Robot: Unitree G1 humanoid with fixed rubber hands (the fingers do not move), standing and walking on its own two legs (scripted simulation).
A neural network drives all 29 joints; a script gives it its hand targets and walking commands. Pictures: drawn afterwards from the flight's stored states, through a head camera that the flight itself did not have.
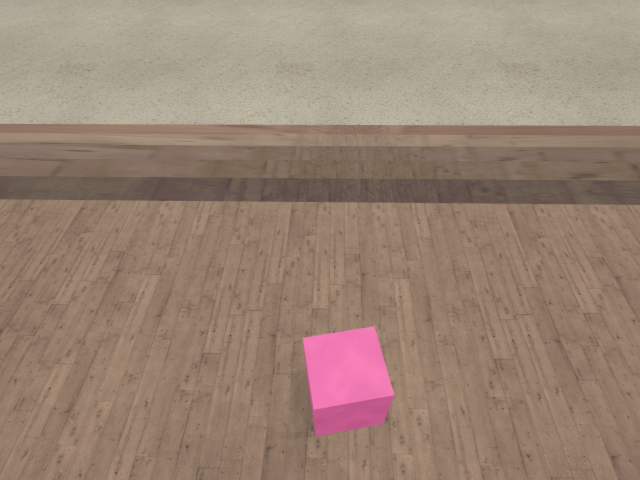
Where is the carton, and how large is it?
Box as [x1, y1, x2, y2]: [303, 326, 393, 435]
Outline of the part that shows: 373,326 303,338 306,372 316,435 383,423 393,397 393,392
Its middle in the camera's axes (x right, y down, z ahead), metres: +0.07 +0.41 +1.13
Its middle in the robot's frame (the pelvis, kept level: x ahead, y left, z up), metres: +0.48 -0.05 -0.65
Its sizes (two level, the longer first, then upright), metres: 0.210 0.200 0.250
